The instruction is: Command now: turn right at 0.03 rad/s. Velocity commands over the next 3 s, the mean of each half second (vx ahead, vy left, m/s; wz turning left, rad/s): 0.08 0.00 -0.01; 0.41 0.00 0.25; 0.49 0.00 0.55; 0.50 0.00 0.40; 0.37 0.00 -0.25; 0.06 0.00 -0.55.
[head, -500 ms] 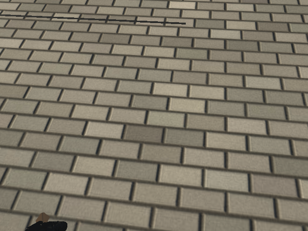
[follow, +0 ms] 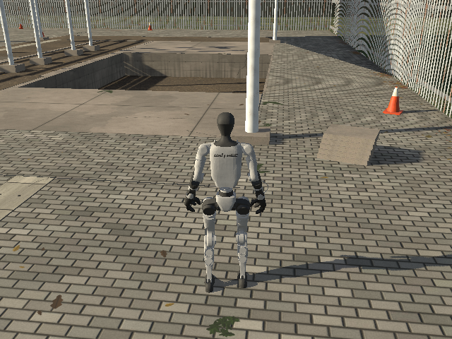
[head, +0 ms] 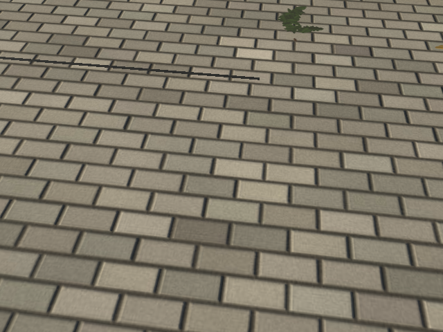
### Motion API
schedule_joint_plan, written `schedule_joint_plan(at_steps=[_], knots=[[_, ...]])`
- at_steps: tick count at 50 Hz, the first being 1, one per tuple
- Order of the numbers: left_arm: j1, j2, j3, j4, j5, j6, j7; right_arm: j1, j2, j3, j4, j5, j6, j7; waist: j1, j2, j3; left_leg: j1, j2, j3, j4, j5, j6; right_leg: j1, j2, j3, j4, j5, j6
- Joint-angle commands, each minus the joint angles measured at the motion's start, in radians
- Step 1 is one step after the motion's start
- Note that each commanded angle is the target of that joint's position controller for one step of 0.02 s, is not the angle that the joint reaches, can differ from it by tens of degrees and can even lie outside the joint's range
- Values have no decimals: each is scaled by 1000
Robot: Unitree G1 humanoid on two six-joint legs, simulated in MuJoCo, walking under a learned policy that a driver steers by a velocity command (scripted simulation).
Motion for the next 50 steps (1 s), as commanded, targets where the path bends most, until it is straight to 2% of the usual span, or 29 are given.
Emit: schedule_joint_plan(at_steps=[1,14,15,16,17,18,19,20,21,23,24,25,26,27,28,29,30,31,32,33,34,36,39,42,45,46,48,49,50], knots=[[-31,95,24,-32,-4,-15,6,-1,-124,-26,-31,3,-9,-4,-12,-4,-41,-66,53,-58,-127,88,27,97,-44,53,-53,172,-25],[-29,108,24,112,-11,-6,24,16,-117,-22,51,7,-4,-4,-8,3,-27,-32,30,-36,-145,171,26,134,-47,43,-66,220,-20],[-15,99,21,129,-12,-4,24,37,-115,-22,65,9,-2,-5,-8,11,-47,-23,23,-32,-158,71,31,139,-30,23,-60,125,-21],[-13,100,23,140,-17,-2,24,46,-131,-28,73,15,2,-8,-11,33,-29,-34,24,-46,-174,-87,51,109,1,-11,-28,-39,-24],[-20,100,25,143,-22,-4,24,50,-157,-38,72,21,6,-12,-16,73,9,-49,51,-96,-206,-270,84,40,30,-43,18,-201,-27],[-46,98,24,135,-23,-14,21,69,-180,-45,72,26,5,-15,-30,117,56,-46,116,-192,-264,-424,126,-57,41,-63,82,-269,-28],[-81,90,22,119,-27,-30,15,96,-210,-56,76,32,0,-18,-42,164,99,-28,215,-321,-337,-521,179,-145,34,-86,167,-244,-31],[-112,78,18,106,-32,-48,7,108,-232,-66,82,38,-11,-21,-49,185,145,-40,298,-427,-383,-524,228,-195,-8,-60,235,-207,-43],[-120,79,20,104,-39,-63,-2,107,-226,-68,81,34,-23,-22,-45,176,164,-18,331,-460,-393,-463,248,-245,-41,-35,275,-222,-55],[-108,81,21,110,-48,-86,-18,84,-207,-70,69,38,-38,-17,-25,151,149,39,316,-399,-365,-324,227,-249,-72,-27,207,-262,-78],[-76,77,22,127,-50,-93,-24,52,-206,-72,60,47,-38,-13,2,136,131,9,274,-323,-339,-264,197,-146,-62,-52,95,-214,-85],[-1,75,28,167,-47,-98,-26,17,-206,-72,50,54,-35,-9,42,122,96,-75,216,-235,-295,-195,168,41,-22,-100,-19,-77,-81],[91,90,40,215,-41,-95,-26,17,-192,-69,46,49,-34,-5,72,99,49,-147,161,-172,-217,-115,145,209,20,-118,-37,-2,-65],[197,123,55,244,-38,-93,-23,-2,-153,-56,36,41,-39,-2,116,12,6,-229,96,-81,-27,3,102,342,-45,-2,-87,-36,-86],[317,237,80,262,-42,-93,-17,-8,-79,-36,-5,26,-51,0,134,-281,-55,-425,-30,59,339,-81,20,490,-277,398,-248,-172,-206],[332,212,62,264,-26,-109,-30,-34,-106,-45,-27,44,-65,-3,134,-271,-60,-544,-58,-53,567,-264,21,478,-394,671,-345,-282,-310],[239,157,40,239,-24,-125,-32,-31,-136,-53,-29,69,-78,3,85,-158,20,-629,9,-109,671,-208,50,440,-391,602,-339,-310,-299],[178,122,29,216,-22,-133,-32,-15,-138,-53,-15,78,-86,11,60,-115,47,-646,49,-117,684,-104,76,412,-349,479,-342,-283,-255],[141,114,21,204,-21,-137,-35,-12,-139,-59,-5,69,-90,13,44,-83,64,-645,74,-115,647,-18,87,387,-320,379,-355,-187,-217],[129,93,12,203,-18,-136,-34,-20,-145,-66,-2,59,-87,17,35,-77,71,-618,92,-122,598,48,88,365,-291,279,-361,-52,-181],[145,74,4,210,-12,-130,-32,-11,-130,-68,4,55,-81,25,31,-91,59,-580,94,-117,568,90,84,349,-259,191,-360,54,-156],[188,84,3,224,-1,-126,-22,-15,-91,-64,4,52,-65,36,34,-85,48,-571,78,-103,533,150,63,335,-237,84,-362,216,-152],[170,118,4,215,5,-125,-6,-114,-63,-53,-51,45,-54,37,39,-54,86,-560,58,-85,355,262,36,257,-226,-17,-404,279,-154],[189,135,3,213,-2,-127,7,-221,-43,-37,-103,38,-53,49,65,-58,110,-478,50,-1,190,378,38,206,-219,-108,-444,296,-142],[238,137,5,229,-13,-117,8,-288,-41,-32,-148,40,-53,69,72,-44,131,-475,37,33,104,367,71,292,-249,-159,-409,397,-135],[235,145,7,227,-15,-111,8,-294,-48,-34,-161,41,-55,76,60,-49,125,-467,26,46,85,337,88,332,-261,-175,-374,495,-129],[208,177,16,209,-15,-97,14,-261,-80,-50,-175,41,-55,88,12,-88,64,-383,-25,96,88,251,126,403,-278,-206,-243,863,-112],[195,190,21,197,-12,-86,20,-197,-107,-65,-167,42,-51,92,-30,-114,11,-305,-59,119,103,201,147,424,-282,-218,-129,1035,-102],[179,202,25,184,-7,-75,24,-70,-148,-89,-140,45,-46,92,-97,-129,-66,-151,-92,126,99,179,172,398,-279,-222,43,1116,-92]])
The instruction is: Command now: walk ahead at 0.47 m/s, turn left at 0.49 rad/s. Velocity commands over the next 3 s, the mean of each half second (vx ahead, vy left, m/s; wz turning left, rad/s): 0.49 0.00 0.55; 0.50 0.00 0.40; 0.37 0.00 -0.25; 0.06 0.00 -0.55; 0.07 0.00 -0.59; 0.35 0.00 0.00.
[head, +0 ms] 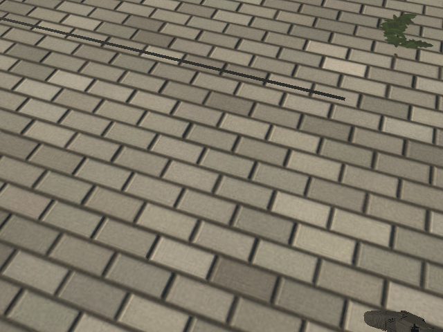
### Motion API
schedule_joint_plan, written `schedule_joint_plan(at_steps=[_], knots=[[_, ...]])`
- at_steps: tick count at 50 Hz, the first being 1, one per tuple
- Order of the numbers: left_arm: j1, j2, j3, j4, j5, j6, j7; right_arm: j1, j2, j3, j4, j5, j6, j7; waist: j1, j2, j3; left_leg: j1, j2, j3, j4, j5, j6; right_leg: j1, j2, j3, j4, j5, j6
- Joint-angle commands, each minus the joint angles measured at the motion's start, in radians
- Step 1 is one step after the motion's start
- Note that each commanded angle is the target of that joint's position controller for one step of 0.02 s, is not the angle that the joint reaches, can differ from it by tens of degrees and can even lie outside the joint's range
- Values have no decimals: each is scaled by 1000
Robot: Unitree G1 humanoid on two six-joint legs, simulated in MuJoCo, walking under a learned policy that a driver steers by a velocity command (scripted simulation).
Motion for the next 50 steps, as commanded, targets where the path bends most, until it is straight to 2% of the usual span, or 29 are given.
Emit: schedule_joint_plan(at_steps=[1,2,3,4,5,6,7,8,10,13,17,20,23,24,25,26,27,28,29,30,31,33,36,39,43,47,48,49,50], knots=[[-54,212,40,-80,2,14,15,296,-209,-92,2,6,3,-5,-241,-113,-162,493,-82,4,-32,-42,88,-225,-231,7,542,1257,-66],[-28,154,21,-109,25,-2,6,414,-283,-111,26,3,18,-32,-234,85,-265,781,120,-324,-41,-94,153,-506,-137,9,895,615,-32],[40,39,-14,-152,3,-45,-21,377,-309,-107,-6,-8,10,-32,-137,247,-404,1024,352,-947,-253,-331,368,-872,77,195,1217,-105,3],[-103,147,14,-182,-33,-88,-36,376,-230,-88,4,-14,1,-34,-195,122,-334,970,316,-902,-342,-364,299,-981,14,343,1258,-57,-33],[-171,175,21,-218,-55,-104,-38,320,-191,-78,-2,-16,-12,-37,-168,72,-197,825,281,-735,-355,-300,250,-1011,-32,322,1195,40,-57],[-178,164,23,-213,-42,-106,-27,239,-170,-70,-21,-14,-25,-31,-107,-55,-115,648,233,-616,-370,-172,218,-953,-78,315,1098,108,-53],[-161,171,35,-207,-23,-95,-17,183,-147,-63,-39,-18,-31,-30,-66,-67,-84,525,191,-525,-380,-78,195,-879,-109,314,1013,141,-40],[-138,169,39,-211,-14,-77,-16,161,-140,-58,-51,-26,-32,-33,-37,-41,-72,440,166,-481,-396,-27,190,-816,-127,318,977,153,-27],[-145,144,40,-236,5,-52,-12,177,-150,-58,-50,-17,-31,-44,-20,-13,-51,336,145,-422,-416,42,196,-785,-136,292,876,168,11],[-281,127,34,-298,21,-41,-2,243,-199,-72,-47,-16,-28,-68,-58,11,-17,267,100,-358,-425,61,176,-810,-110,260,651,342,56],[-431,97,18,-350,5,-52,-15,324,-209,-76,-36,-5,-13,-80,-127,49,-25,263,56,-334,-384,-16,107,-714,-34,242,345,576,58],[-477,131,24,-382,-9,-60,-29,368,-196,-74,-23,3,-3,-83,-141,69,-39,362,91,-413,-311,-57,94,-706,-18,276,263,557,46],[-446,174,38,-387,-15,-77,-42,370,-198,-76,-32,-5,9,-92,-106,105,-57,459,131,-505,-205,-25,78,-652,-8,290,214,416,10],[-374,188,47,-370,-14,-83,-41,356,-188,-72,-40,-7,11,-92,-64,118,-80,455,113,-507,-151,15,61,-556,-5,274,178,402,-16],[-254,224,63,-349,-1,-89,-35,349,-148,-57,-53,-13,9,-88,-5,99,-171,407,61,-466,2,46,30,-357,-59,307,182,393,-63],[-84,286,77,-334,9,-85,-26,368,-88,-35,-75,-32,5,-85,50,-31,-329,267,-17,-356,294,-150,-14,-80,-245,490,204,336,-126],[-27,340,94,-293,11,-67,-33,512,-58,-24,-106,9,-6,-80,-30,-401,-413,-96,-117,-259,582,-555,-65,183,-442,979,95,81,-283],[-75,220,68,-327,-6,-61,-37,485,-181,-45,-75,23,-3,-85,-1,-236,-315,-203,-25,-288,697,-501,-76,118,-424,973,55,-105,-246],[-121,166,54,-340,-9,-54,-33,374,-226,-59,-92,14,3,-86,24,-138,-188,-226,6,-257,714,-398,-83,-6,-376,791,47,-39,-197],[-171,157,46,-345,1,-48,-33,330,-208,-60,-102,2,8,-88,4,-67,-119,-187,40,-233,692,-324,-93,-132,-329,664,28,114,-176],[-198,139,41,-338,6,-44,-33,301,-192,-62,-115,-8,9,-85,-13,-68,-65,-169,66,-232,644,-278,-96,-216,-292,576,5,218,-173],[-207,127,39,-325,10,-48,-32,317,-147,-60,-125,4,19,-75,-41,-116,-46,-106,101,-208,598,-242,-99,-300,-250,450,-45,307,-168],[-174,153,50,-292,1,-59,-40,282,-101,-47,-154,-4,26,-74,-46,-87,-31,-127,105,-202,497,-202,-109,-323,-252,366,-90,426,-210],[-165,177,57,-272,-5,-54,-42,224,-87,-35,-174,-12,17,-65,-41,-70,-26,-126,104,-186,310,-75,-112,-300,-240,281,-107,512,-216],[-109,208,61,-240,-24,-37,-39,79,-70,-18,-210,-13,-4,-41,7,-68,6,-47,85,-96,81,57,-103,-293,-220,203,-107,525,-194],[-53,238,67,-197,-38,-13,-38,7,-102,-24,-250,-5,-9,-29,2,-96,22,-26,59,-77,-21,-40,-62,-178,-279,212,-55,606,-174],[-59,248,68,-192,-40,-7,-35,29,-118,-31,-248,-8,-10,-28,-23,-108,5,29,39,-62,-45,-71,-44,-160,-282,203,-10,714,-163],[-73,256,69,-190,-43,-1,-32,104,-142,-45,-229,-13,-10,-30,-77,-113,-44,157,8,-35,-84,-62,-22,-165,-266,173,84,871,-144],[-73,243,61,-187,-41,3,-29,251,-184,-71,-180,-16,-8,-36,-150,-98,-133,376,-24,-13,-113,-23,6,-219,-224,130,255,963,-117]])
Over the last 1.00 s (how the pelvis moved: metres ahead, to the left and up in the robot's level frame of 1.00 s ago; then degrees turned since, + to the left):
0.27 -0.01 -0.02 10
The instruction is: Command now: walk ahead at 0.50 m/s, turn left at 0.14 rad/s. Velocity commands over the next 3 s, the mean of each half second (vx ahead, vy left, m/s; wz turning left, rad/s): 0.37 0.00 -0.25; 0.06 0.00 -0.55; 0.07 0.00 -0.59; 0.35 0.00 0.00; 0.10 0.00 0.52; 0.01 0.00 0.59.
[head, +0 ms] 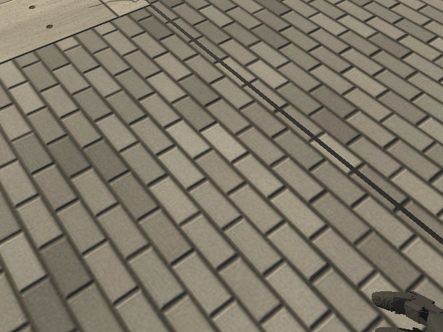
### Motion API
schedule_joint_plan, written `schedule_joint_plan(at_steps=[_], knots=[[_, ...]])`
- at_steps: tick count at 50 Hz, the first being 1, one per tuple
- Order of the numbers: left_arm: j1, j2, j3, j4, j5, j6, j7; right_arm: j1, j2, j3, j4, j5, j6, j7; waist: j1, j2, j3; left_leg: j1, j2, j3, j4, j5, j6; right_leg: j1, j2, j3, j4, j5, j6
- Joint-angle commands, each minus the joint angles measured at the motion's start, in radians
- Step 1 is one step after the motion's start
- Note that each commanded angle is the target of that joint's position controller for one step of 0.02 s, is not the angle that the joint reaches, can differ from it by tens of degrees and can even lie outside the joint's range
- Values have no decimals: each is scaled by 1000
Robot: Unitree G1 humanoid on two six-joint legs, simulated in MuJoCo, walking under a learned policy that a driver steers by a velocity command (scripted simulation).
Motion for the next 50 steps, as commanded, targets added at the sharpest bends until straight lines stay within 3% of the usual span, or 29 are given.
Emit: schedule_joint_plan(at_steps=[1,2,3,4,5,6,8,10,12,15,18,21,23,24,25,26,27,28,29,30,31,33,37,41,44,47,48,49,50], knots=[[-58,142,14,-68,17,-5,13,368,-231,-98,36,-10,-4,-21,-256,-49,-237,612,58,-86,-7,43,95,-274,-149,33,476,682,-108],[41,16,-27,-103,35,-24,4,416,-335,-112,47,-19,0,-28,-185,222,-355,920,323,-585,-96,-110,254,-671,28,49,856,-20,-43],[8,90,-12,-81,11,-46,-3,428,-251,-91,40,-13,-3,-28,-225,167,-419,922,369,-752,-203,-190,279,-781,31,223,1010,-203,-49],[-73,141,5,-112,-21,-53,-7,368,-206,-74,44,-16,-10,-27,-218,124,-254,805,336,-582,-214,-140,232,-861,-16,230,1042,-138,-62],[-120,133,4,-121,-19,-54,-4,306,-174,-64,43,-14,-15,-26,-186,69,-169,667,289,-438,-229,-60,196,-840,-63,210,991,-46,-66],[-138,124,7,-120,-1,-47,1,250,-141,-56,46,-18,-21,-22,-152,46,-108,546,251,-348,-263,-2,174,-802,-92,206,931,17,-61],[-87,96,10,-101,1,-14,1,196,-105,-50,52,-26,-39,-17,-96,75,-77,412,216,-238,-338,47,154,-690,-119,227,883,98,-53],[-83,62,6,-100,1,11,4,192,-114,-57,75,-26,-58,-19,-76,52,-43,358,217,-160,-388,101,158,-689,-118,237,849,145,-39],[-121,57,9,-117,10,20,11,186,-126,-60,96,-38,-63,-30,-69,29,-2,342,210,-66,-385,318,148,-722,-97,250,775,213,-20],[-182,32,1,-146,24,13,-3,158,-145,-63,104,-37,-53,-51,-76,40,6,319,154,94,-362,457,102,-655,-68,185,545,402,-14],[-283,13,-8,-197,29,12,-28,201,-172,-68,127,-27,-34,-71,-123,31,-7,380,172,130,-324,490,92,-620,-44,131,397,498,-22],[-305,46,5,-240,29,20,-51,206,-195,-78,139,-6,-4,-82,-122,47,-22,495,219,127,-233,527,77,-642,-31,116,341,387,-54],[-260,78,21,-251,34,21,-62,181,-211,-86,130,6,17,-93,-91,61,-51,528,229,129,-110,647,56,-587,7,81,318,280,-87],[-187,102,36,-239,33,19,-63,167,-210,-87,123,10,28,-99,-54,52,-85,521,207,142,11,678,34,-500,41,63,268,282,-110],[-88,149,59,-217,36,15,-51,177,-193,-81,120,9,32,-100,-8,-2,-140,476,142,169,204,599,-13,-347,74,70,168,434,-144],[-37,252,83,-228,40,18,-24,225,-146,-61,97,-30,24,-93,-14,-182,-229,241,59,177,511,151,-86,-95,-119,339,198,927,-227],[-94,300,82,-268,54,20,-17,323,-79,-35,69,-49,15,-75,-108,-321,-377,-84,-147,35,859,-623,-148,172,-363,787,180,1091,-483],[-105,227,67,-294,44,29,-22,280,-160,-50,90,-26,7,-57,-36,-154,-454,-114,-87,-144,906,-572,-127,140,-330,744,126,905,-466],[-166,181,54,-310,36,32,-21,198,-172,-53,64,1,11,-55,-45,-110,-343,-152,-55,-132,878,-492,-110,40,-282,628,108,750,-414],[-207,148,46,-309,21,39,-16,172,-159,-53,70,-8,20,-67,-73,-21,-228,-161,-18,-118,786,-428,-112,-96,-227,548,79,618,-352],[-239,122,38,-315,14,46,-7,157,-171,-60,70,-23,35,-81,-91,-33,-175,-127,6,-117,701,-386,-115,-209,-196,510,54,520,-321],[-263,136,44,-330,36,58,0,175,-151,-59,66,-27,54,-85,-123,-100,-140,-26,-14,-95,594,-333,-122,-349,-136,480,16,446,-300],[-247,172,60,-342,32,70,27,164,-118,-47,69,-27,55,-93,-110,-124,-183,15,-36,-103,409,-270,-153,-355,-114,477,30,404,-289],[-260,171,63,-359,29,90,39,121,-123,-48,57,-19,51,-86,-89,-165,-165,58,-52,-114,281,-216,-156,-387,-88,534,21,162,-255],[-249,166,62,-365,28,101,36,117,-131,-53,51,-13,34,-74,-77,-192,-156,98,-67,-114,165,-235,-138,-354,-90,597,46,152,-241],[-256,148,57,-374,13,114,40,195,-146,-67,72,-11,18,-60,-123,-186,-146,275,-51,-95,-119,-106,-90,-395,-37,601,123,165,-184],[-224,103,44,-378,15,115,40,224,-215,-85,69,-30,20,-63,-111,-60,-159,385,132,-241,-193,-102,-26,-501,33,518,272,-3,-128],[-237,88,44,-418,9,104,36,199,-297,-103,72,-61,33,-66,-72,267,-91,374,318,-497,-262,38,128,-707,201,277,482,-192,-68],[-220,170,68,-404,31,89,31,153,-243,-92,37,-76,29,-67,-84,234,-96,326,387,-553,-262,110,202,-717,136,296,731,-218,-27]])
Over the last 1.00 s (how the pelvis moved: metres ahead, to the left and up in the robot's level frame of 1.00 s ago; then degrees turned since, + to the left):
0.55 0.11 0.01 29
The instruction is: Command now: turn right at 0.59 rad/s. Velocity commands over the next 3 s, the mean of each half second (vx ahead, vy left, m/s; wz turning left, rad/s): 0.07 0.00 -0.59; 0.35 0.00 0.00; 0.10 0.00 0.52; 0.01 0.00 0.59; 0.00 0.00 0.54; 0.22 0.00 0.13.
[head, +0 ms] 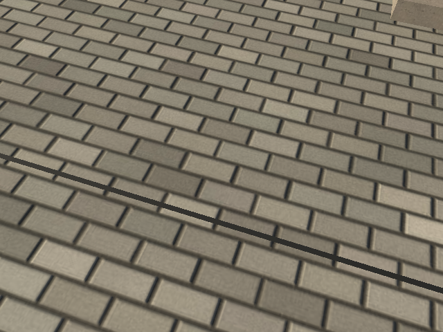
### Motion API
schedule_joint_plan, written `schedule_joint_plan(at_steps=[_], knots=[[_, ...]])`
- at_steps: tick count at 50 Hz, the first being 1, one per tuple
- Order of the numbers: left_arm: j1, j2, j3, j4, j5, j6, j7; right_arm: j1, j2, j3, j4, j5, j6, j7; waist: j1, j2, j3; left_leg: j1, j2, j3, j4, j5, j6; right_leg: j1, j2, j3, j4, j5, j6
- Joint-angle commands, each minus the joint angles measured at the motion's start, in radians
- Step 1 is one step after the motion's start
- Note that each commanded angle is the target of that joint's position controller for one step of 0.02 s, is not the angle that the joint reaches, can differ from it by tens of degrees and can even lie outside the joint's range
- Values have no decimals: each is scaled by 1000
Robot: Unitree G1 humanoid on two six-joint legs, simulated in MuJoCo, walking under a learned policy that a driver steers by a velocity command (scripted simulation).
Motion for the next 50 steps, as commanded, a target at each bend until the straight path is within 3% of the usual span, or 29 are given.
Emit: schedule_joint_plan(at_steps=[1,2,3,4,7,9,12,16,18,19,20,21,22,23,24,25,26,28,32,37,41,43,44,45,46,47,48,49,50], knots=[[48,179,59,-68,2,-26,-7,-50,-159,-44,-104,-23,-12,-12,25,217,-82,143,391,-362,-247,274,251,-159,-50,-25,434,-192,42],[78,161,59,-38,-2,-14,-3,-88,-132,-37,-112,-5,-10,-16,39,171,-67,146,318,-253,-224,273,199,-158,-59,-46,484,-137,61],[88,140,54,-29,2,-3,1,-95,-118,-32,-115,12,-8,-19,30,164,-58,169,288,-196,-213,281,179,-183,-67,-56,539,-86,78],[85,111,45,-30,-1,5,-1,-87,-113,-26,-114,16,-4,-23,22,165,-48,168,270,-144,-211,324,181,-186,-73,-74,568,-64,93],[-5,73,27,-75,-15,6,-6,-25,-128,-32,-103,7,13,-32,-33,205,-43,253,256,-67,-219,344,201,-211,-106,-137,439,-14,121],[-39,60,18,-98,-12,4,-13,4,-155,-42,-96,8,21,-34,-56,224,-67,305,285,-56,-210,359,215,-178,-137,-152,332,-31,129],[-45,52,10,-113,-8,4,-28,-15,-194,-58,-98,16,26,-24,-60,242,-86,266,313,-11,-206,388,220,-40,-158,-203,179,-59,109],[-10,72,23,-111,-11,14,-43,-29,-210,-66,-89,42,22,-8,-40,248,-86,254,338,16,-157,395,198,85,-145,-251,-34,-3,56],[68,71,32,-79,-14,15,-45,-22,-193,-65,-75,60,20,-5,-1,208,-106,159,312,68,-92,150,135,265,-103,-286,-218,105,-7],[145,103,48,-53,-19,12,-38,11,-143,-52,-59,49,18,0,19,108,-124,11,265,135,32,-49,75,440,-125,-211,-270,124,-49],[239,206,73,-47,-24,1,-23,-33,-49,-19,-98,2,13,12,38,-186,-121,-296,141,238,408,-405,-17,608,-385,169,-324,157,-154],[253,266,74,-66,6,-36,-36,-108,-82,-28,-160,13,-10,10,74,-246,-118,-518,26,73,570,-445,-33,560,-529,501,-422,-54,-349],[234,194,56,-60,14,-63,-41,-181,-146,-45,-171,40,-27,13,96,-153,-60,-559,69,-2,615,-353,-11,528,-497,468,-486,-249,-333],[191,154,38,-51,10,-78,-37,-181,-177,-57,-165,50,-38,19,62,-139,1,-558,89,-11,585,-242,14,478,-458,397,-503,-305,-282],[151,131,26,-59,2,-81,-29,-151,-173,-61,-134,36,-45,17,36,-100,15,-527,105,-10,552,-157,12,450,-414,331,-500,-263,-243],[125,120,18,-61,-2,-80,-22,-132,-170,-61,-125,21,-51,17,18,-107,23,-490,105,-9,499,-85,1,421,-379,278,-510,-203,-226],[122,114,13,-64,6,-82,-14,-124,-156,-59,-115,17,-60,22,9,-110,17,-444,93,2,474,-15,-8,398,-348,237,-519,-134,-215],[138,112,12,-52,14,-92,-5,-114,-127,-50,-94,19,-73,29,7,-84,-1,-403,72,22,379,95,-25,403,-320,164,-517,11,-205],[185,125,13,-9,8,-108,-7,-164,-81,-22,-81,33,-74,45,51,-100,13,-305,65,50,148,226,-49,386,-306,51,-520,123,-180],[246,146,17,49,3,-114,-19,-235,-92,-6,-113,53,-74,67,91,-69,81,-340,81,52,51,203,-5,448,-380,34,-529,143,-195],[245,158,24,76,-4,-108,-18,-225,-100,2,-131,54,-80,87,75,-62,90,-311,68,71,15,118,59,514,-412,-16,-489,282,-174],[202,170,26,71,1,-101,-13,-126,-129,-13,-111,45,-79,85,7,-59,20,-127,8,117,-21,110,98,508,-374,-92,-347,657,-132],[198,156,20,65,5,-95,-6,1,-164,-35,-74,35,-77,77,-53,-30,-77,64,-41,143,-46,158,119,481,-316,-156,-158,867,-96],[206,137,9,42,22,-95,6,129,-223,-54,-61,32,-75,68,-103,29,-190,326,50,4,-21,302,162,316,-270,-197,88,753,-39],[285,52,-20,-6,39,-112,5,192,-342,-76,-68,19,-72,64,-58,313,-323,657,329,-510,-85,347,360,-75,-73,-222,534,110,64],[269,92,-18,16,35,-134,-5,199,-245,-48,-74,37,-68,65,-86,270,-401,705,371,-660,-180,417,382,-166,-62,-67,658,-249,69],[197,132,-8,-1,0,-143,-17,138,-209,-36,-84,38,-61,58,-83,199,-277,605,340,-499,-173,454,345,-225,-116,-58,689,-202,61],[148,132,-12,-9,1,-146,-17,92,-193,-32,-97,40,-54,53,-69,104,-193,482,298,-385,-168,521,315,-222,-158,-82,650,-144,56],[106,135,-8,-19,18,-143,-11,51,-179,-28,-106,42,-46,49,-49,45,-124,359,264,-314,-181,592,298,-207,-184,-99,588,-102,59]])
Over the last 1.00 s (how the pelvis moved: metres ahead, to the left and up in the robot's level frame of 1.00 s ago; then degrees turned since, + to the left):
0.33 0.02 0.00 -29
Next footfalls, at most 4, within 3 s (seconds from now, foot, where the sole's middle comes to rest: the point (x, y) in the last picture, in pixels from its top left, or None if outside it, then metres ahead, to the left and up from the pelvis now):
0.38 right None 0.00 -0.13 -0.77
0.90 left None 0.35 0.00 -0.77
1.40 right None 0.45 -0.21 -0.77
1.82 left None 0.37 0.05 -0.77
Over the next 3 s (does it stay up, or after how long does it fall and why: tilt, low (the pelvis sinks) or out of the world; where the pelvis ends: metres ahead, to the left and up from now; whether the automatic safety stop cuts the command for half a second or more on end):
stays up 0.43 -0.02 0.01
